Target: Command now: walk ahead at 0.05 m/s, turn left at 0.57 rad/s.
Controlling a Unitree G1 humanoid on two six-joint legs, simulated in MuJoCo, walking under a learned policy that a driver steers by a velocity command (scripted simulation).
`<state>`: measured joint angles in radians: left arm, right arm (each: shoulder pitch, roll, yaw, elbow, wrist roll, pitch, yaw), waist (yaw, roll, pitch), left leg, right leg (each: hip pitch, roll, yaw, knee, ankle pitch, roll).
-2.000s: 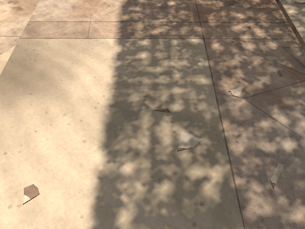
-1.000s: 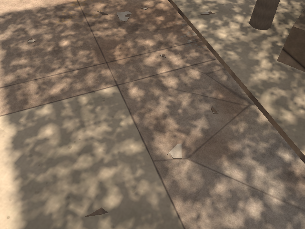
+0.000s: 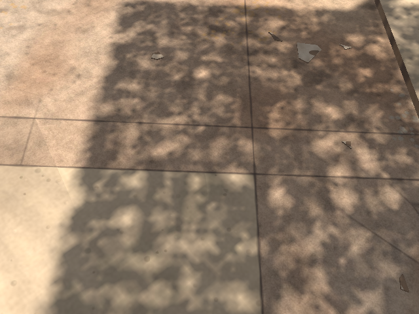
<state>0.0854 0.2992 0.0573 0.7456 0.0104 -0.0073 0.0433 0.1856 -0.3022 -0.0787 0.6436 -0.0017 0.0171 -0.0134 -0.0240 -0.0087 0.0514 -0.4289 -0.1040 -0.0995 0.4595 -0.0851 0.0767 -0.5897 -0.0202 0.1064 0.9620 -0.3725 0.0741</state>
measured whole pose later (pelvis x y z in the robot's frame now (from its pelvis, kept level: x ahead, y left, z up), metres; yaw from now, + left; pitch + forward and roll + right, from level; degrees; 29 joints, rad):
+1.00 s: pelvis +0.03 -0.02 +0.00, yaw +9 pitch -2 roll +0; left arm 0.20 0.25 0.04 0.93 0.01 0.00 0.03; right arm 0.24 -0.21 -0.03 0.78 -0.01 0.00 -0.02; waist 0.02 0.00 0.04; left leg -0.19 -0.02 -0.05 0.54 -0.32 0.01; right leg -0.24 -0.03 0.04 0.52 -0.26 0.05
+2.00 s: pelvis +0.38 +0.05 +0.01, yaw +8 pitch +0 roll +2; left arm 0.25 0.28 0.05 0.93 -0.02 -0.09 0.01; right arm 0.23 -0.25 -0.05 0.91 0.00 -0.10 0.04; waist -0.01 -0.04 0.04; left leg -0.22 -0.08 0.06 0.35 -0.13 0.08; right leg -0.51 -0.10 0.04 1.15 -0.29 -0.04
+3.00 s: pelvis +0.96 +0.13 +0.00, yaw +6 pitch +2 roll +0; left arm 0.36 0.27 0.05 0.96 -0.04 -0.07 0.01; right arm 0.09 -0.25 -0.05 0.86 0.00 -0.11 0.02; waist 0.02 -0.03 0.03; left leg -0.39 0.00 0.08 0.51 -0.15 0.04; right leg -0.31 -0.01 0.05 1.12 -0.44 -0.03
